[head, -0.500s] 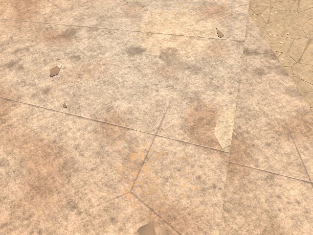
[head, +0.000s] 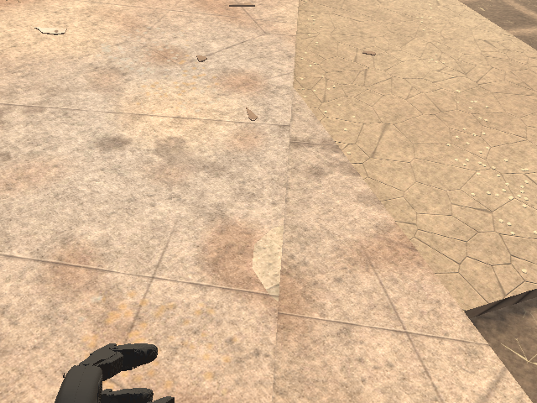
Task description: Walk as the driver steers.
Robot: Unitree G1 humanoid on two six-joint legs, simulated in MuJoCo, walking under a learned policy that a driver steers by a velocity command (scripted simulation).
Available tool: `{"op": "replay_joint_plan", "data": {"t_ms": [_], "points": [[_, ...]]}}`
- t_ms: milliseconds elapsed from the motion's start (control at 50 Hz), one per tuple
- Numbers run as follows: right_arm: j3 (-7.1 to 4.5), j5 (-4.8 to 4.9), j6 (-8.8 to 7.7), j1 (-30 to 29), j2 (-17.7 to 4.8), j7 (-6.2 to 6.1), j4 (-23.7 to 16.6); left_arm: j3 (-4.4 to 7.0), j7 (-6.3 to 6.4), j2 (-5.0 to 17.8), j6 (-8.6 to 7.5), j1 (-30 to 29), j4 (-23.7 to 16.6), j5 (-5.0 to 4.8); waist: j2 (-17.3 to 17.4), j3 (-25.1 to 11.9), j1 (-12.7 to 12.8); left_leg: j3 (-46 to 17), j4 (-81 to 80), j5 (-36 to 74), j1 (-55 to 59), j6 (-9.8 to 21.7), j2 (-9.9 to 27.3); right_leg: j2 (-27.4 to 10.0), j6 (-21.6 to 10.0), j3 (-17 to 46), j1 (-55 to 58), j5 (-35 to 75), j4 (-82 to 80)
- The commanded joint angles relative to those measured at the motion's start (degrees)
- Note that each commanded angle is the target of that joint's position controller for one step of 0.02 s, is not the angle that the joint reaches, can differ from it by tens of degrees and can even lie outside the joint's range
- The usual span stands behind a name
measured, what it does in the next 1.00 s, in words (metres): walks ahead, turning left: right foot 0.08 m lower, then left foot 0.08 m higher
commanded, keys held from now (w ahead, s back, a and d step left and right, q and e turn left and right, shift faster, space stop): w+q+shift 0.20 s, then q+shift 0.26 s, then e+shift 0.54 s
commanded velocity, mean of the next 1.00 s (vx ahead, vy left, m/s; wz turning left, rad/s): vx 0.31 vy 0.00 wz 0.27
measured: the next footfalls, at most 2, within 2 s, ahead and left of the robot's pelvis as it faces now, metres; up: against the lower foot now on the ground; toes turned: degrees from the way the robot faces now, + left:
right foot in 0.26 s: +0.05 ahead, -0.17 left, -0.08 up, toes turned +12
left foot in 0.58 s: +0.17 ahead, +0.21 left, +0.00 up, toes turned +31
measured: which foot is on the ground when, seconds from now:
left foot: down 0.00-0.22, up 0.24-0.56, down 0.58-1.00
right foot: up 0.00-0.24, down 0.26-0.58, up 0.60-1.00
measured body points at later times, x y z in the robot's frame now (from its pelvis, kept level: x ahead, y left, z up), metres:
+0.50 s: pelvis +0.08 +0.00 -0.02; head +0.12 +0.02 +0.43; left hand -0.03 +0.25 -0.15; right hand +0.39 -0.12 -0.08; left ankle +0.09 +0.13 -0.59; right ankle +0.01 -0.18 -0.75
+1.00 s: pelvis +0.17 +0.11 +0.07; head +0.19 +0.11 +0.52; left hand +0.30 +0.39 -0.01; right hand +0.37 -0.13 -0.03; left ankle +0.13 +0.19 -0.67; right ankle +0.26 +0.01 -0.63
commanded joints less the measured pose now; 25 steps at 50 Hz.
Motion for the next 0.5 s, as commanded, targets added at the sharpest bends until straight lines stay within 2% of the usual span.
{"op": "replay_joint_plan", "data": {"t_ms": [20,40,60,80,100,120,140,160,180,200,220,240,260,280,300,320,340,360,380,400,420,440,480,500], "points": [[0.34,0.43,-10.42,-8.89,-8.75,-2.42,-6.98,0.90,-2.39,3.00,-6.30,-20.57,-14.09,-1.25,-2.62,18.16,7.20,-50.17,-39.91,14.36,-24.53,-2.70,17.72,1.82,1.07,18.87,-7.28,-0.86,21.95],[0.04,1.10,-11.93,-12.00,-8.74,-2.17,-6.88,1.38,-1.77,2.22,-8.72,-14.88,-12.44,0.06,-3.76,12.14,9.87,-44.79,-37.76,20.10,-18.12,-3.61,15.50,2.33,0.59,20.06,-5.43,1.73,16.90],[0.29,1.56,-12.11,-14.48,-7.43,-2.12,-7.80,1.89,-1.24,2.56,-10.12,-12.43,-11.73,0.61,-0.56,9.16,10.28,-39.32,-34.75,24.31,-14.59,-3.25,12.63,3.98,0.92,17.96,-3.27,4.26,14.27],[-4.36,-3.98,-9.56,-22.74,-18.80,-1.35,-8.61,2.42,-1.35,8.86,-7.24,-4.05,-7.57,4.58,4.44,3.13,11.83,-31.43,-32.85,30.70,-2.18,-3.39,8.96,5.16,-0.07,12.44,-5.08,5.38,7.77],[-3.79,-3.91,-8.63,-16.71,-13.50,-0.44,-6.78,2.44,-0.95,6.87,-6.07,-8.50,-8.86,3.88,4.76,3.17,7.44,-27.94,-29.51,35.73,2.04,-3.90,7.07,5.03,0.66,11.59,-3.44,1.85,-0.73],[-2.48,-3.21,-8.06,-10.97,-7.29,0.17,-3.28,1.44,-0.75,2.98,-5.26,-12.95,-10.96,2.54,5.60,4.16,4.72,-26.44,-27.41,39.60,5.60,-5.18,5.50,5.88,1.94,10.24,-3.67,-0.21,-8.81],[-2.35,-2.92,-7.46,-8.43,-4.78,0.35,-1.28,0.97,-0.77,0.83,-4.73,-13.81,-11.48,1.61,7.10,3.77,3.60,-26.65,-25.41,41.28,9.06,-6.16,4.43,6.68,3.13,10.38,-2.74,-0.57,-16.58],[-2.88,-2.71,-7.06,-9.64,-4.66,0.28,-0.89,1.10,-0.61,0.31,-4.43,-11.39,-10.47,0.78,8.99,2.47,4.34,-26.30,-22.67,43.06,9.85,-7.05,3.41,7.03,3.59,10.59,0.92,2.28,-22.42],[-3.46,-2.31,-6.99,-14.14,-5.17,0.06,-2.14,1.58,-0.13,0.64,-4.25,-6.40,-8.62,0.00,9.84,0.75,7.12,-25.23,-19.24,45.17,7.27,-8.23,2.05,6.01,3.26,11.16,8.14,8.32,-29.18],[-3.95,-1.47,-7.09,-18.49,-5.77,-0.21,-3.69,2.36,0.71,1.42,-4.19,1.13,-5.47,-0.43,8.41,-1.55,10.97,-22.59,-13.14,44.40,2.17,-9.44,-0.12,4.05,2.68,9.99,18.88,19.64,-37.23],[-4.19,-0.51,-7.27,-20.80,-5.35,-0.45,-4.47,2.96,1.74,2.42,-4.43,9.28,-1.66,0.46,4.36,-2.49,14.33,-18.23,-2.96,36.88,-7.79,-10.76,-3.94,1.38,1.82,8.54,32.54,32.03,-43.93],[-4.08,-0.22,-7.11,-23.26,-4.33,-0.43,-6.03,3.43,2.52,3.46,-5.03,16.05,2.08,2.14,-1.68,-1.50,17.00,-13.97,12.94,14.36,-23.40,-11.69,-6.55,-3.57,0.52,10.97,44.91,38.77,-45.16],[-3.20,-0.48,-7.12,-23.30,-1.81,-0.61,-8.53,3.43,2.60,4.88,-6.10,18.55,4.11,4.20,-0.47,-2.04,15.42,-11.73,25.81,13.79,-31.94,-11.07,-2.65,-7.76,0.97,10.88,48.52,40.05,-36.13],[-1.66,0.10,-7.45,-20.15,3.20,-0.79,-11.64,2.37,1.84,4.52,-7.19,18.42,3.63,5.58,-3.08,-5.32,11.39,-11.08,35.77,10.50,-39.31,-10.71,0.09,-15.74,-1.17,13.95,50.67,64.20,-21.41],[-1.00,0.58,-6.91,-17.68,2.46,-1.20,-12.48,2.63,0.65,5.23,-7.75,18.87,3.96,6.17,-5.33,-8.81,10.42,-8.05,45.00,9.73,-45.61,-11.91,2.98,-22.41,-7.57,15.02,52.40,71.03,-15.21],[-1.10,-0.16,-5.33,-18.78,-0.90,-1.05,-13.76,4.43,0.54,9.54,-9.25,15.42,2.32,6.48,-12.07,-11.17,10.02,-8.04,56.00,13.66,-49.46,-13.78,7.15,-31.73,-18.67,26.08,46.79,41.46,-22.93],[-1.59,-1.19,-4.17,-24.79,-2.50,-0.46,-15.16,3.98,0.45,7.50,-10.57,10.20,0.91,5.14,-9.90,-4.46,8.85,-10.04,58.01,15.59,-53.10,-15.83,10.39,-32.39,-20.25,28.87,36.51,17.96,-34.36],[-2.05,-1.78,-3.73,-32.45,-4.67,0.17,-16.08,2.57,0.47,4.49,-11.34,10.21,2.47,4.34,-4.13,3.09,10.13,-9.39,59.55,15.63,-54.81,-16.73,9.97,-26.95,-18.04,23.22,30.18,17.84,-37.60],[-2.05,-1.58,-3.41,-36.02,-5.03,0.82,-17.93,2.46,0.72,5.46,-11.99,11.63,4.13,4.01,-2.61,8.22,9.94,-10.02,58.24,16.43,-55.06,-16.76,10.73,-25.25,-15.62,18.82,25.92,27.27,-37.13],[-1.90,-1.67,-3.23,-37.94,-4.52,1.57,-19.43,2.69,1.03,6.35,-12.06,13.42,6.06,3.47,-0.33,10.07,9.14,-11.16,54.37,18.42,-53.89,-16.12,11.52,-22.60,-12.23,13.48,23.34,31.09,-37.02],[-1.34,-1.42,-3.02,-38.39,-3.82,2.04,-20.54,2.82,0.86,6.81,-11.46,14.39,7.16,3.23,0.01,10.26,8.81,-8.41,46.58,19.27,-49.93,-15.73,11.32,-18.88,-9.42,7.69,20.63,30.78,-38.40],[-0.97,-1.53,-2.83,-39.98,-2.89,2.29,-21.85,3.17,0.77,7.59,-10.89,15.55,8.19,3.27,-1.77,10.53,9.35,-5.97,41.64,20.10,-46.68,-15.66,10.98,-16.63,-8.23,3.77,18.55,31.88,-39.61],[0.35,-1.77,-3.03,-43.17,-0.72,3.29,-23.85,3.09,0.83,7.80,-10.08,17.39,9.30,3.03,-4.24,10.01,11.50,-1.54,26.40,20.61,-37.96,-14.75,10.48,-12.45,-8.54,-2.07,15.76,38.62,-39.54],[1.22,-1.07,-3.59,-43.14,1.00,3.93,-24.45,3.18,0.88,8.92,-9.74,17.29,9.50,3.22,-6.11,9.07,11.38,0.27,17.25,19.15,-30.24,-13.52,9.31,-11.30,-9.00,-4.00,13.51,45.82,-38.72]]}}
Velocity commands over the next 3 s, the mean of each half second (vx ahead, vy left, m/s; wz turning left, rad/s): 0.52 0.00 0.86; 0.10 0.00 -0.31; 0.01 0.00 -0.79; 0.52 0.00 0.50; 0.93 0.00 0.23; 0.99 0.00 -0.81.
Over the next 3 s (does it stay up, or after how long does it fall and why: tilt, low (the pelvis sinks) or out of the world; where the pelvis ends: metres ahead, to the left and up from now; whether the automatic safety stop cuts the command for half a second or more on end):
stays up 1.12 0.51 0.06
